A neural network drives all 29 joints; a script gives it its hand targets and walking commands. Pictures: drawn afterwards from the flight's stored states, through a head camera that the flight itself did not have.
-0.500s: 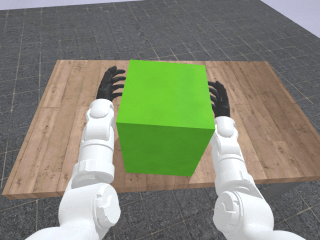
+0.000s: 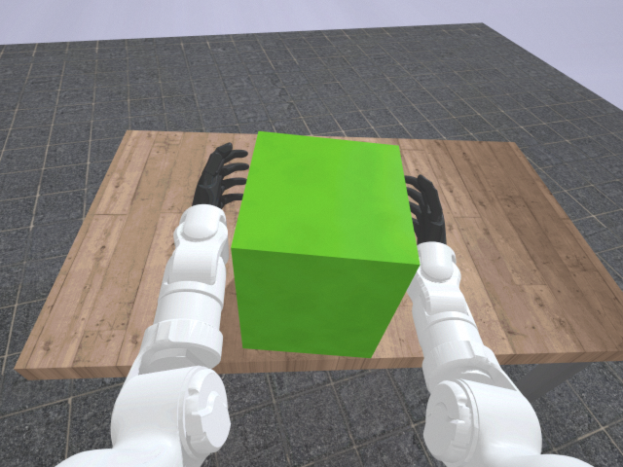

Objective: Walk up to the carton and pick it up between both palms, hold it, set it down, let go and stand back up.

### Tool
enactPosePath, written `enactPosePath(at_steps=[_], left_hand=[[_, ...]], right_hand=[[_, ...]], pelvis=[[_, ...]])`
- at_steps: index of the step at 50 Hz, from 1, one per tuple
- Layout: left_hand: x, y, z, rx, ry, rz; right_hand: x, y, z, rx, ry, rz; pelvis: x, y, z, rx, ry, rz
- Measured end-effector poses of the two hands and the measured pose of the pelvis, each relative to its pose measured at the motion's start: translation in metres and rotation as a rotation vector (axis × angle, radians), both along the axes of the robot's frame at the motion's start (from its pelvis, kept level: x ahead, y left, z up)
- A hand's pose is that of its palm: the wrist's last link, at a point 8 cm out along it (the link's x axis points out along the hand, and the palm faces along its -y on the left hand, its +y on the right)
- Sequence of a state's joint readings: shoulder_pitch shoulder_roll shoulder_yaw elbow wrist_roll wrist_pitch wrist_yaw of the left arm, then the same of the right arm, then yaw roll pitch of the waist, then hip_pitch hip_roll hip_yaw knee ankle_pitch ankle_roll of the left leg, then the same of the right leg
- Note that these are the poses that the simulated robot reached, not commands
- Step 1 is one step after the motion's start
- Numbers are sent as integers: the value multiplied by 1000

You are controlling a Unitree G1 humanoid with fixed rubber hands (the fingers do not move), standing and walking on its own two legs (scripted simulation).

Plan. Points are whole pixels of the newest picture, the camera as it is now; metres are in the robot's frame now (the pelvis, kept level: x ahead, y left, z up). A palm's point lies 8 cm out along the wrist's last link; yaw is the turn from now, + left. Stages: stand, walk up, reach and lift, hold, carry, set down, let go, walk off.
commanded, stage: reach and lift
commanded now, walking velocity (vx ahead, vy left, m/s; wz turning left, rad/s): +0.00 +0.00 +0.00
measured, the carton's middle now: (317, 250) +0.39 -0.03 +0.05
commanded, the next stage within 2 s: none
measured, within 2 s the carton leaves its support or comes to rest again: neither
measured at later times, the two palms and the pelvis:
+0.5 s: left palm (205, 190) +0.39 +0.11 +0.17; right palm (440, 228) +0.35 -0.18 +0.14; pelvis -0.02 +0.00 +0.00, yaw -1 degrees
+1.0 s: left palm (184, 171) +0.36 +0.12 +0.22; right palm (444, 208) +0.35 -0.17 +0.18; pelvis -0.03 +0.00 +0.00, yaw +0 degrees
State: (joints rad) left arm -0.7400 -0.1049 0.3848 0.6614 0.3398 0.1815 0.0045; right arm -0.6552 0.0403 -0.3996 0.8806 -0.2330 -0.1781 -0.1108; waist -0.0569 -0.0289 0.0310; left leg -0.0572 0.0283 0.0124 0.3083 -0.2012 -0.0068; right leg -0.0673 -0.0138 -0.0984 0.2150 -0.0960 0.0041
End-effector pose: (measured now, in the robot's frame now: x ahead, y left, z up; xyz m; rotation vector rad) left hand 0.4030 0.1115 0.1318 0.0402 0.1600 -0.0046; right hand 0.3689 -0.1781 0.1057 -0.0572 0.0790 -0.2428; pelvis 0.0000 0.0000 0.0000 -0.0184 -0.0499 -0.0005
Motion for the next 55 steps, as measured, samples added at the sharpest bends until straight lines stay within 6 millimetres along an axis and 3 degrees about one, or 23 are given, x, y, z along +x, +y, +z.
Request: enactPosePath(at_steps=[14, 32, 42, 55], left_hand=[[-13, -9, 32, 12, -19, -32], [-19, 2, 41, 8, -24, 6], [-29, 5, 58, 13, -27, 30], [-48, 19, 101, 11, -37, 74]], right_hand=[[-22, -8, 26, 28, -24, -28], [-16, 2, 38, 36, -31, 5], [-19, 5, 49, 63, -41, 25], [-24, 17, 93, 73, -70, 71]], pelvis=[[-24, 1, 0, 13, -39, -15], [-16, 0, 0, 5, -88, -3], [-21, 1, -1, 1, -104, 2], [-31, -1, -2, 6, -137, 1]])
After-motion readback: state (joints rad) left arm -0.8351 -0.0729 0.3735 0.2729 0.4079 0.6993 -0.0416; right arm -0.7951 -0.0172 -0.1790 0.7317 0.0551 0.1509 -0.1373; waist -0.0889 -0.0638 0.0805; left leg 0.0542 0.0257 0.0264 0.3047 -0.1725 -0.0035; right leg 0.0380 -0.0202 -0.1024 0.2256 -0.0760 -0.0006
